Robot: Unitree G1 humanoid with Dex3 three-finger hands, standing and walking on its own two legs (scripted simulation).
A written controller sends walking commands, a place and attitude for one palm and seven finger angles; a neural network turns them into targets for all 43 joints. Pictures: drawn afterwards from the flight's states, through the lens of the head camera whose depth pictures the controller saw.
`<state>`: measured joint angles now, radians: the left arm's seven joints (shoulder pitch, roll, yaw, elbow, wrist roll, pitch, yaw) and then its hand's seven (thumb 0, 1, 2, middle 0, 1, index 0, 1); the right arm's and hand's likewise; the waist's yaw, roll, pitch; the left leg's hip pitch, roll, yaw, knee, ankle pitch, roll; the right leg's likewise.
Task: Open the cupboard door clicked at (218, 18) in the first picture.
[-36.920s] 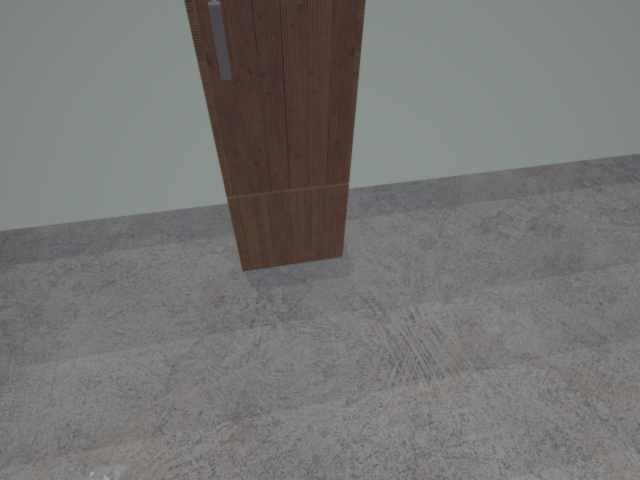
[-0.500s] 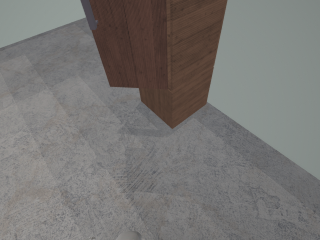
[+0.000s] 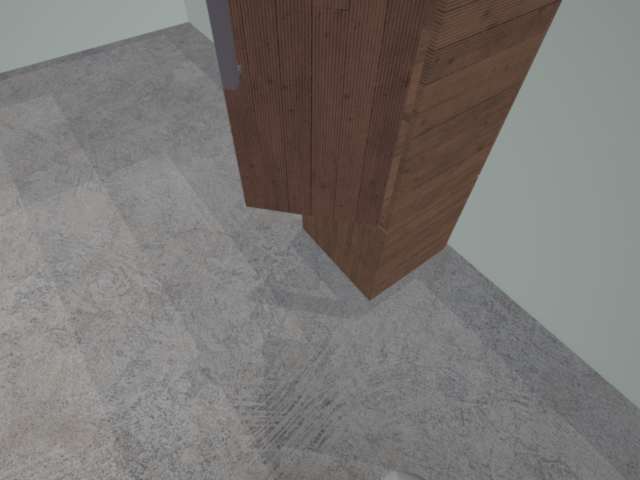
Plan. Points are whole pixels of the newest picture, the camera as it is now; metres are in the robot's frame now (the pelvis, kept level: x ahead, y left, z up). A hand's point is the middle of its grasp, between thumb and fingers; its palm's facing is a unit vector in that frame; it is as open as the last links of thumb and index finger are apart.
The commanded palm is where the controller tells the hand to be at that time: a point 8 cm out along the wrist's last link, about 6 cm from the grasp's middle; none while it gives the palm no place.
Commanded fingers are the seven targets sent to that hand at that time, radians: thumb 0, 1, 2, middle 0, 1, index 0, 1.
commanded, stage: take the last steps up to it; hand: left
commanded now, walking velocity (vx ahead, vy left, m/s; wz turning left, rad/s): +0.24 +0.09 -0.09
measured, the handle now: (228, 38) +0.76 +0.25 +0.14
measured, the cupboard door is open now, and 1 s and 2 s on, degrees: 43 43 43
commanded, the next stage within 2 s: come to a stop and stand still in 0.18 s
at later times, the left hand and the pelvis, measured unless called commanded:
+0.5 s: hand (218, 395) +0.24 +0.18 -0.16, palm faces +0.01 -0.97 -0.24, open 7.1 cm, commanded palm none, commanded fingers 0.00 0.90 0.90 -0.20 -0.30 -0.20 -0.30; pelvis +0.17 +0.00 +0.01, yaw -2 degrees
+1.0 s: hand (202, 403) +0.23 +0.21 -0.17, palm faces -0.03 -0.97 -0.23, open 7.3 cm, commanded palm none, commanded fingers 0.00 0.90 0.90 -0.20 -0.30 -0.20 -0.30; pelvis +0.17 +0.01 +0.00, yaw -4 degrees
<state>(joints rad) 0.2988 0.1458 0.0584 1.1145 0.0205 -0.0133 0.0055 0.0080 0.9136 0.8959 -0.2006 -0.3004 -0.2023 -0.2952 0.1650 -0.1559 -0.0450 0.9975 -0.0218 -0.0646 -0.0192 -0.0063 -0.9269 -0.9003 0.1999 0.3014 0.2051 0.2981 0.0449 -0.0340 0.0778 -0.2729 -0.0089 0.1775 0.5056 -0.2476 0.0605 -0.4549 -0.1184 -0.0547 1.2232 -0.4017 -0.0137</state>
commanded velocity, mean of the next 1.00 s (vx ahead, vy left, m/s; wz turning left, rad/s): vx -0.07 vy -0.03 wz -0.01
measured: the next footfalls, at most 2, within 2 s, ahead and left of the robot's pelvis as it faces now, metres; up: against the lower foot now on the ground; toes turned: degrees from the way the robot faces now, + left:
right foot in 0.28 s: +0.21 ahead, -0.10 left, +0.00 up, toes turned -11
left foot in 0.62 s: +0.22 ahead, +0.11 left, +0.00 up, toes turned +0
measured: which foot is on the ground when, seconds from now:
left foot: down 0.00-0.28, up 0.30-0.60, down 0.62-1.00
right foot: up 0.00-0.26, down 0.28-0.62, up 0.64-1.00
